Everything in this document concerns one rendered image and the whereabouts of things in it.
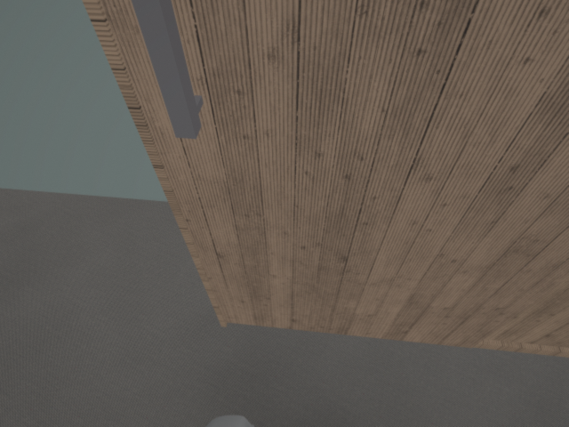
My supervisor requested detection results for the wardrobe door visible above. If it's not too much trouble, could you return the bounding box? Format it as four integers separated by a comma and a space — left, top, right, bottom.
100, 0, 569, 348
485, 278, 569, 348

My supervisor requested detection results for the handle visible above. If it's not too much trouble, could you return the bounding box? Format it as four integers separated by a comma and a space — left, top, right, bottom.
132, 0, 203, 139

